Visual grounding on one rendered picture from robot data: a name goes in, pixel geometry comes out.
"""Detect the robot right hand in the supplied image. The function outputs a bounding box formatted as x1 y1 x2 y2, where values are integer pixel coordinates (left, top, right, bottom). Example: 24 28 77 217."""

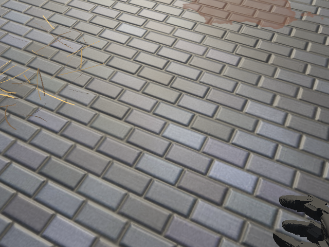
273 195 329 247

